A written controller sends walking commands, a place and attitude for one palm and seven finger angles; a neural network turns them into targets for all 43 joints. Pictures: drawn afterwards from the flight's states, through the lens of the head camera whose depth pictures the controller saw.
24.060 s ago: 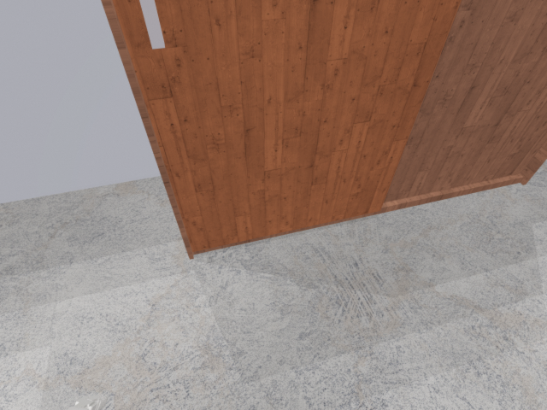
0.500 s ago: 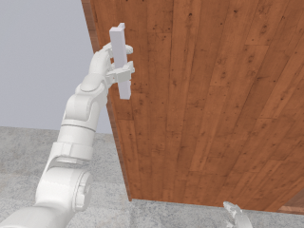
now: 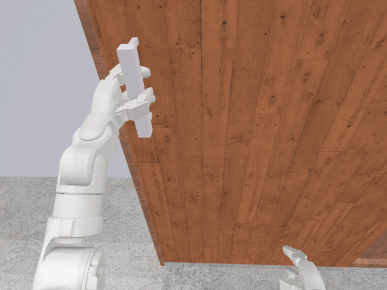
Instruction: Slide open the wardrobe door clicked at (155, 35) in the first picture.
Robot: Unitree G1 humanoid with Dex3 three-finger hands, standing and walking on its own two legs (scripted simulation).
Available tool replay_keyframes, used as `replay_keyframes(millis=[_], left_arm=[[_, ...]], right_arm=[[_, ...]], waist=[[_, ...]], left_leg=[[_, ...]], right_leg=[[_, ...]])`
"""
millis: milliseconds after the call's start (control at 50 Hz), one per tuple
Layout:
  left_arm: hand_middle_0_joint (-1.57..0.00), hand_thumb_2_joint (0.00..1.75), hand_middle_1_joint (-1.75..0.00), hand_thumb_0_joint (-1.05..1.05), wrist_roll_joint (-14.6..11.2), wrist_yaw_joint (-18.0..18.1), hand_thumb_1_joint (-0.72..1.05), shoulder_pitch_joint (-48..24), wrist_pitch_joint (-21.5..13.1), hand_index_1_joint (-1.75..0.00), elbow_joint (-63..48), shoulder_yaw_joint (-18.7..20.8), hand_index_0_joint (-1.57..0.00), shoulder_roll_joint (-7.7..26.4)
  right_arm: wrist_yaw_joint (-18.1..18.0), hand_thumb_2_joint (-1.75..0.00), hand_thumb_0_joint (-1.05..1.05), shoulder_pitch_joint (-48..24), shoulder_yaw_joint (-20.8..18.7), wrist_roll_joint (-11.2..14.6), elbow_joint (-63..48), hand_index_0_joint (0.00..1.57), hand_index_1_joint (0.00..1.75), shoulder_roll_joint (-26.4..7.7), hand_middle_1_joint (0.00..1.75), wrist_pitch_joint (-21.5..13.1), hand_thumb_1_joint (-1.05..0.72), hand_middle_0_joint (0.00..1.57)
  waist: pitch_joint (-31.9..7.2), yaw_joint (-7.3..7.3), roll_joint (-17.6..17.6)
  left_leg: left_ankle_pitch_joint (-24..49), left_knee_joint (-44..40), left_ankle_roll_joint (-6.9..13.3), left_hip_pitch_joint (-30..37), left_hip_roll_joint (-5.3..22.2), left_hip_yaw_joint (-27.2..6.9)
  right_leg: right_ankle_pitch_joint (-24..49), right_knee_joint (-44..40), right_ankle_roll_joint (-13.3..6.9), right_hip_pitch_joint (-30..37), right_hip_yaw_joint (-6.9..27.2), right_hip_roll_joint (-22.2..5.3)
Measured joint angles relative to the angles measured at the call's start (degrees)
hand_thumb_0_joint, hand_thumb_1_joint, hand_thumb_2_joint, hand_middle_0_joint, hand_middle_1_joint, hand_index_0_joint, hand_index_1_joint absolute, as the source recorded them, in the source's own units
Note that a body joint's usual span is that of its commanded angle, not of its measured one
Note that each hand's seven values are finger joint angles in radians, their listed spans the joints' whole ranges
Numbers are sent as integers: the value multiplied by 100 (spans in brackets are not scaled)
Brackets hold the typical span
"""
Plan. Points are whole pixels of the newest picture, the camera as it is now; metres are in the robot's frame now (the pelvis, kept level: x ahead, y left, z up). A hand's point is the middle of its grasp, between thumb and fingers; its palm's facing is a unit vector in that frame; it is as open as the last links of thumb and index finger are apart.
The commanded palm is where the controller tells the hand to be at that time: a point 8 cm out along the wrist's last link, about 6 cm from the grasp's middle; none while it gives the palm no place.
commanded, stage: tug the door sideways, standing still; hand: left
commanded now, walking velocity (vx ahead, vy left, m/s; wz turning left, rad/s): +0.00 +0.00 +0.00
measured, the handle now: (140, 90) +0.43 +0.14 +0.25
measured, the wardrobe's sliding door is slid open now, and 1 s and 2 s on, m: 0.00 0.02 0.14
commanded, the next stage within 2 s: step sideways, sliding the door along in 0.86 s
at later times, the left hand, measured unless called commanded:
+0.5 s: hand (145, 103) +0.37 +0.12 +0.25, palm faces +0.09 -0.99 -0.06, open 6.3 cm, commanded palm +0.35 +0.11 +0.25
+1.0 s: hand (158, 103) +0.37 +0.09 +0.25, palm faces +0.07 -0.99 -0.08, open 6.4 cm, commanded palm +0.35 +0.13 +0.25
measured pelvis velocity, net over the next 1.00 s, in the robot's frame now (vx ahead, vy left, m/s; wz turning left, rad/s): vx -0.05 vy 0.01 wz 0.08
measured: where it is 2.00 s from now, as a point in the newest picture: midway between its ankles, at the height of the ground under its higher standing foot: outside the picture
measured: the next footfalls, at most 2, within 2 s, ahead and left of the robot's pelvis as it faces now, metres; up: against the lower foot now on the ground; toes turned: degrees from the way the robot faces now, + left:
right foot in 1.80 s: +0.15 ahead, -0.35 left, +0.00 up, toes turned +2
left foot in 1.92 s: +0.05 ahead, -0.05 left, +0.00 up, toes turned +16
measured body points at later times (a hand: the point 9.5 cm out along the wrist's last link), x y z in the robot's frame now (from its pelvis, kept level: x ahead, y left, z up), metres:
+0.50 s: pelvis -0.02 +0.00 +0.00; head -0.04 -0.01 +0.44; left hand +0.36 +0.17 +0.26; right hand +0.21 -0.17 -0.09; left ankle -0.04 +0.11 -0.75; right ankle -0.02 -0.10 -0.75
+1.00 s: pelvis -0.05 +0.01 -0.01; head -0.07 -0.01 +0.44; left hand +0.36 +0.15 +0.26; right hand +0.13 -0.20 -0.12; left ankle -0.04 +0.11 -0.75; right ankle -0.02 -0.10 -0.75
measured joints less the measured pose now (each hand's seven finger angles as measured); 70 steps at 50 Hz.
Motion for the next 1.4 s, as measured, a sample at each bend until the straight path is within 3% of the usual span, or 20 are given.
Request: replay_keyframes(millis=[140, 260, 520, 760, 980, 1000, 1080, 1160, 1220, 1300, 1340, 1400], left_arm=[[-34, 75, -137, -2, -32, 10, 67, -188, 348, -137, -200, -250, -29, -134], [-35, 80, -137, -1, 79, 245, 65, -579, 347, -137, 165, -523, -31, -350], [-34, 82, -136, -2, 239, 571, 67, -1403, -256, -140, 1592, -819, -25, -496], [-32, 80, -137, -3, 167, 782, 70, -1987, -856, -140, 2649, -1013, -21, -538], [-33, 79, -136, -3, 112, 925, 69, -2226, -1172, -140, 3157, -1103, -21, -600], [-33, 79, -136, -3, 135, 844, 68, -2161, -1310, -140, 3154, -1059, -21, -547], [-37, 79, -138, -6, 326, 631, 63, -1596, -2536, -140, 2916, -945, -22, -163], [-41, 81, -139, -8, 358, 656, 62, -1185, -3174, -140, 2296, -822, -22, 93], [-43, 83, -139, -9, 351, 633, 62, -1011, -3355, -139, 1843, -706, -22, 152], [-44, 85, -140, -8, 365, 698, 65, -969, -3437, -139, 1415, -608, -23, 155], [-45, 85, -140, -8, 445, 712, 65, -1007, -3323, -137, 1163, -542, -23, 180], [-45, 86, -140, -9, 545, 733, 65, -1069, -3203, -134, 851, -624, -24, 66]], right_arm=[[-30, -89, 1, -119, -55, 14, 94, 20, 30, -42, 30, 12, -90, 20], [-6, -89, 1, -252, -68, -23, 196, 20, 30, 11, 30, -24, -91, 20], [89, -89, 1, -174, 71, -51, 304, 20, 30, 282, 30, -157, -90, 20], [104, -89, 1, 214, 12, -38, 656, 20, 30, 246, 30, -457, -90, 20], [100, -89, 1, 357, -65, -29, 779, 20, 30, 187, 30, -753, -90, 20], [86, -89, 1, 327, -53, -55, 761, 20, 30, 181, 30, -747, -90, 20], [-94, -89, 1, 175, -112, -163, 555, 20, 30, 271, 30, -708, -90, 20], [-274, -89, 1, 197, -205, -162, 316, 20, 30, 391, 30, -702, -90, 20], [-268, -89, 1, 243, -257, -152, 321, 20, 30, 431, 30, -644, -90, 20], [-188, -89, 1, 353, -264, -81, 274, 20, 30, 417, 30, -556, -90, 20], [-177, -89, 1, 322, -251, -41, 285, 20, 30, 412, 30, -523, -90, 20], [-184, -89, 1, 122, -365, -43, 448, 20, 30, 304, 30, -539, -90, 20]], waist=[[30, 175, -69], [67, 307, -97], [198, 318, -140], [252, 269, -158], [224, 212, -173], [202, 185, -152], [223, 8, -134], [478, -78, -200], [768, -39, -161], [1063, 172, -89], [1122, 222, -152], [1265, 203, -145]], left_leg=[[-118, 154, -5, -66, -31, -161], [-131, 296, 8, -189, -103, -327], [-35, 508, 48, -373, -205, -442], [114, 566, 89, -605, -271, -431], [181, 576, 82, -715, -269, -407], [172, 601, 85, -756, -249, -390], [67, 753, 82, -941, -119, -196], [-82, 948, 47, -1014, 15, -100], [-153, 1026, -73, -926, 200, -195], [-477, 1493, -311, -948, 497, -340], [-793, 2073, -237, -1177, 560, -426], [-1363, 2960, -109, -1609, 350, -590]], right_leg=[[-153, 106, 6, 21, -152, -44], [-228, 252, 16, -39, -312, -128], [-187, 484, 40, -178, -422, -246], [-59, 585, 67, -426, -411, -319], [-9, 639, 55, -564, -383, -320], [0, 638, 60, -603, -367, -300], [-54, 781, 66, -874, -175, -175], [-935, 2018, 40, -1361, 23, -30], [-1323, 2510, 16, -1510, 44, 47], [-806, 1587, 0, -1229, -113, -63], [65, 1428, -6, -1202, -258, -112], [-371, 1689, -98, -1207, -539, -146]])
